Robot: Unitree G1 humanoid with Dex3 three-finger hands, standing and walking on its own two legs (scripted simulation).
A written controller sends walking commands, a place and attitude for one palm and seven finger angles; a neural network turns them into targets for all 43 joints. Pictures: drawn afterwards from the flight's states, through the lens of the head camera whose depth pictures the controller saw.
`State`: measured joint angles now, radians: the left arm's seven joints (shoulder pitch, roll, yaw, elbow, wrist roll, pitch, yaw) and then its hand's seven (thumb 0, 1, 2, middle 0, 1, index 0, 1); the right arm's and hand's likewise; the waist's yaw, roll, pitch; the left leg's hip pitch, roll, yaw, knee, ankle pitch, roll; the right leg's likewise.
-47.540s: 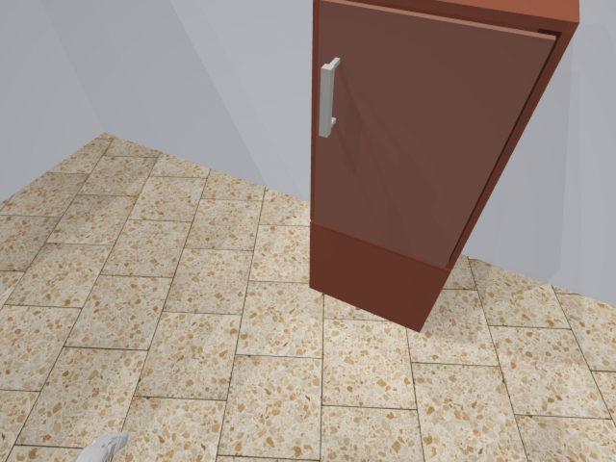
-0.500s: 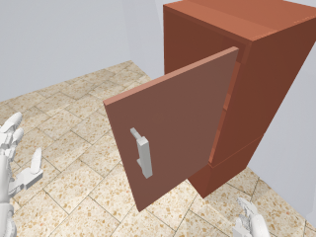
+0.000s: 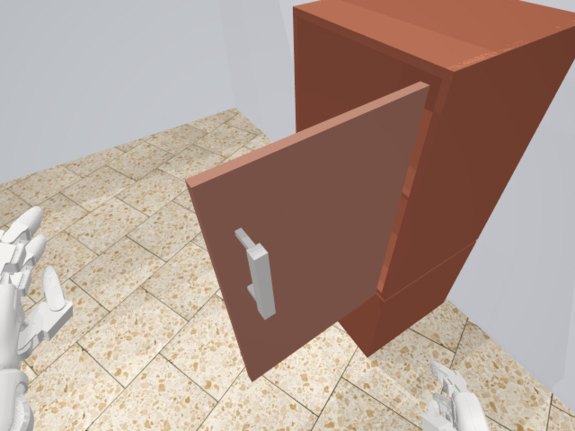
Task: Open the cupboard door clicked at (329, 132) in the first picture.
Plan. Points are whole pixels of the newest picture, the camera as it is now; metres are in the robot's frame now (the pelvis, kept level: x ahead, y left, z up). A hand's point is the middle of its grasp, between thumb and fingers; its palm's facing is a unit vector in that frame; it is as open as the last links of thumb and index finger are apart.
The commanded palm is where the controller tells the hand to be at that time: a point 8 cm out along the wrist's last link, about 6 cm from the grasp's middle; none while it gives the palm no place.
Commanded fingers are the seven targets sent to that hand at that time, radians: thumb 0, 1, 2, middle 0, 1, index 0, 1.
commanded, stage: step back with the hand held close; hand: left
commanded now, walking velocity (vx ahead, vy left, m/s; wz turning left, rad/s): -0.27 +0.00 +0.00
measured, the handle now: (255, 275) +0.31 +0.09 +0.06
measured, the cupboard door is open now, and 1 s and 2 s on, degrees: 92 92 92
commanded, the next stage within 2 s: stop stepping back and stand still in 1.06 s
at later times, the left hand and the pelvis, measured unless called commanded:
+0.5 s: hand (7, 363) +0.13 +0.29 +0.15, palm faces +0.39 -0.77 -0.51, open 7.4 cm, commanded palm +0.07 +0.33 +0.17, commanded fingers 0.00 0.90 0.90 -0.20 -0.30 -0.20 -0.30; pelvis -0.07 +0.03 -0.01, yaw -1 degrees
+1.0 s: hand out of the picture +0.04 +0.31 +0.17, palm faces +0.49 -0.73 -0.47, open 7.5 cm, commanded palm -0.02 +0.33 +0.17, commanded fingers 0.00 0.90 0.90 -0.20 -0.30 -0.20 -0.30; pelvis -0.16 +0.03 -0.02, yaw +1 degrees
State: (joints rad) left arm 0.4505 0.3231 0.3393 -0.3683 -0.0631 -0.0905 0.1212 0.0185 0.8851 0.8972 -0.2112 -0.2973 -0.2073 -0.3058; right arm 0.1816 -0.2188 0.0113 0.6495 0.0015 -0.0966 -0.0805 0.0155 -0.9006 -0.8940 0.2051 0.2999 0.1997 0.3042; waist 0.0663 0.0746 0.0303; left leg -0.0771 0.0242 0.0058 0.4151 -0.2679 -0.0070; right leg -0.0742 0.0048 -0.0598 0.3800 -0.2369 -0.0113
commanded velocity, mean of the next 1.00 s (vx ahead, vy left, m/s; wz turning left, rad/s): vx -0.31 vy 0.00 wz -0.01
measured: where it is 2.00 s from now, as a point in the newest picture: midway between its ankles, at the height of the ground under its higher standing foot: outside the picture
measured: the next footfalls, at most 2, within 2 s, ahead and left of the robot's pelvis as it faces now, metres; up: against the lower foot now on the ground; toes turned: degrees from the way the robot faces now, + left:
right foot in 1.10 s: -0.28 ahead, -0.09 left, +0.00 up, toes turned -2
left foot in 1.26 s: -0.12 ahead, +0.09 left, +0.00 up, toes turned -1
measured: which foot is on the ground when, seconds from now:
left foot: down 0.00-1.00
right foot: down 0.00-0.82, up 0.84-1.00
